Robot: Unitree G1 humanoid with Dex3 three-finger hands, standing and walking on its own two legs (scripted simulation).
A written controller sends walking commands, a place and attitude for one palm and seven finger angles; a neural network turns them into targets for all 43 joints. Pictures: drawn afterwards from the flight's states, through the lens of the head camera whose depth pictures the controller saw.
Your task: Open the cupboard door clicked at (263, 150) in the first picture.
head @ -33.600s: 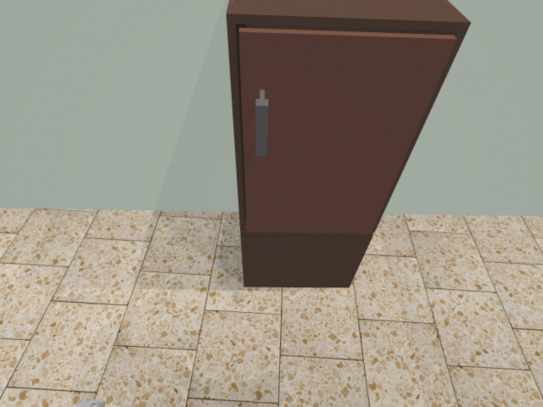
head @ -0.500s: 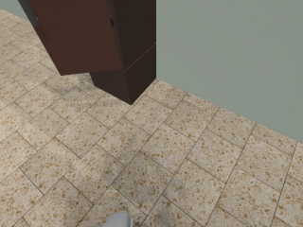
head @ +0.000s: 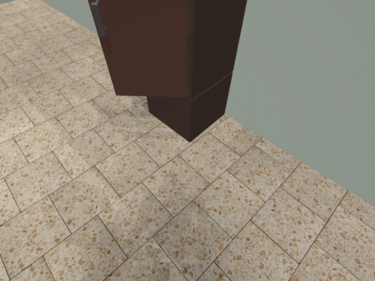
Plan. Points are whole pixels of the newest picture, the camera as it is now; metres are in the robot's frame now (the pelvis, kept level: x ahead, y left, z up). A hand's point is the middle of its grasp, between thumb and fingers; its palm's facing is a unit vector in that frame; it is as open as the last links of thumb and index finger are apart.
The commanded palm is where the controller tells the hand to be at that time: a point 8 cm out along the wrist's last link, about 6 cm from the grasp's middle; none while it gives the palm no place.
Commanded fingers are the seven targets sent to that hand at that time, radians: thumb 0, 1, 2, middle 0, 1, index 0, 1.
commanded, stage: take the last steps up to it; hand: left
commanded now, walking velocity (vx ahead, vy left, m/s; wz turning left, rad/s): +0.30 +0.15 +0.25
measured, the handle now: (100, 18) +1.01 +0.42 +0.07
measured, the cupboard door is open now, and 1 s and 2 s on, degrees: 42 42 42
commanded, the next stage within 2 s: come to a stop and stand still in 1.16 s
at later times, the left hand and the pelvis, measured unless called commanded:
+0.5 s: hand out of the picture +0.01 +0.22 -0.19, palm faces +0.26 -0.95 -0.18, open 7.3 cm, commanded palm none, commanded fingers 0.00 0.90 0.90 -0.20 -0.30 -0.20 -0.30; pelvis +0.13 +0.07 -0.02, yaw +10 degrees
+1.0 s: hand (101, 193) +0.36 +0.28 -0.16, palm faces +0.13 -0.96 -0.23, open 7.3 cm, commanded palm none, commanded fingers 0.00 0.90 0.90 -0.20 -0.30 -0.20 -0.30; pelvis +0.30 +0.10 +0.00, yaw +5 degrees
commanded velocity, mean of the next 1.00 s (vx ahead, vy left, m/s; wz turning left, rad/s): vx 0.29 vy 0.08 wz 0.01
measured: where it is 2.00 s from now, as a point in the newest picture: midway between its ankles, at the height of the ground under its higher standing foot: (170, 235)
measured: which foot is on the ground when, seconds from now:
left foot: down 0.00-0.06, up 0.08-0.46, down 0.48-0.90, up 0.92-1.00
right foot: up 0.00-0.04, down 0.06-0.48, up 0.50-0.86, down 0.88-1.00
